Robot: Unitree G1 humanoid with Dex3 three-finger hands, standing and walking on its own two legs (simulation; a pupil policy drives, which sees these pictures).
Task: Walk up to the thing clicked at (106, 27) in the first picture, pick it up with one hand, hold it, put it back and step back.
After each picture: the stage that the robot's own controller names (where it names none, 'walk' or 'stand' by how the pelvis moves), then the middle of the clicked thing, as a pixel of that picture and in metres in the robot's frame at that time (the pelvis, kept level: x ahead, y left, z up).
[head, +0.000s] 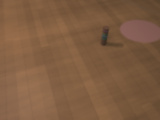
stand; (104, 36) +1.47 -0.28 -0.65
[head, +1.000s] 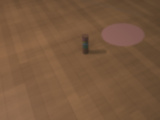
walk; (85, 44) +1.36 +0.06 -0.63
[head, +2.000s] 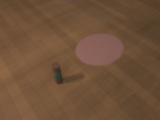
walk; (57, 74) +0.87 +0.27 -0.65
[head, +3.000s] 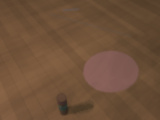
walk; (62, 105) +0.56 +0.17 -0.64
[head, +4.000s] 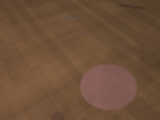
stand; out of the picture +0.44 +0.13 -0.65
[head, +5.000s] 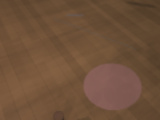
stand; out of the picture +0.43 +0.13 -0.65
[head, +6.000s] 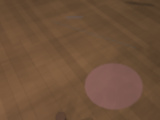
stand; out of the picture +0.44 +0.14 -0.66
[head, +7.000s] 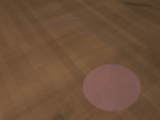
stand; out of the picture +0.43 +0.15 -0.66
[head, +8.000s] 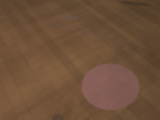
stand; out of the picture +0.43 +0.16 -0.66
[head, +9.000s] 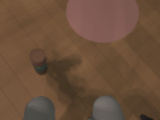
go down; (39, 63) +0.48 +0.17 -0.38
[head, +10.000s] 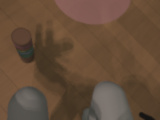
approach; (25, 48) +0.51 +0.19 -0.27
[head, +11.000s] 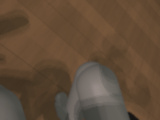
close in; out of the picture +0.50 +0.24 -0.17
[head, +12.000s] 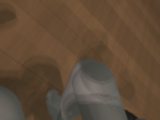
close; out of the picture +0.49 +0.26 -0.17
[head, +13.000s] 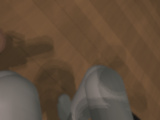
lift; out of the picture +0.39 +0.22 -0.14
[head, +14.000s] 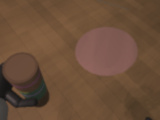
lift; (32, 86) +0.31 +0.15 +0.05
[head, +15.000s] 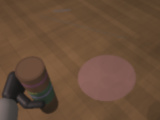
hold; (41, 90) +0.30 +0.13 +0.06
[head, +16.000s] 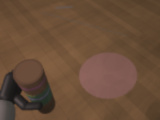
crouch; (39, 91) +0.30 +0.14 +0.05
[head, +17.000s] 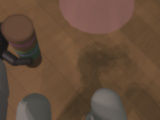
crouch; (27, 47) +0.44 +0.14 -0.04
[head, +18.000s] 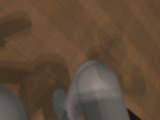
lower; out of the picture +0.45 +0.23 -0.18
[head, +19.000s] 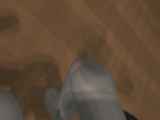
lower; out of the picture +0.46 +0.24 -0.18
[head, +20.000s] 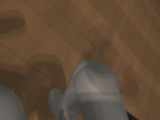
lower; out of the picture +0.46 +0.24 -0.17
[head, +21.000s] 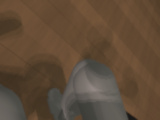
lower; out of the picture +0.45 +0.25 -0.17
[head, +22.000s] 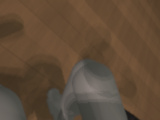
loosen; out of the picture +0.45 +0.24 -0.17
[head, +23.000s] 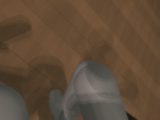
open; out of the picture +0.45 +0.22 -0.18
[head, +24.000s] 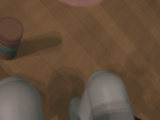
stand; (8, 43) +0.45 +0.19 -0.20
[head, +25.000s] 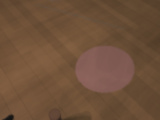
stand; out of the picture +0.39 +0.13 -0.56
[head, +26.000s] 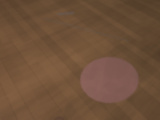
stand; out of the picture +0.40 +0.13 -0.60
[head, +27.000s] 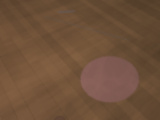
stand; out of the picture +0.39 +0.12 -0.60
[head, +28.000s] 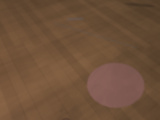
stand; out of the picture +0.41 +0.11 -0.65
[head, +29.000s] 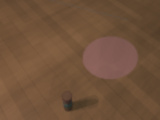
walk; (67, 102) +0.49 +0.10 -0.64
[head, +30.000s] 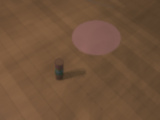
walk; (59, 70) +0.76 +0.10 -0.64
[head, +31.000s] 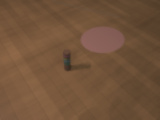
stand; (67, 60) +1.06 +0.17 -0.64
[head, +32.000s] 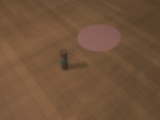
stand; (64, 60) +1.04 +0.16 -0.65
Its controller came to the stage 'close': yes
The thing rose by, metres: 0.69
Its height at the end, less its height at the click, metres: +0.00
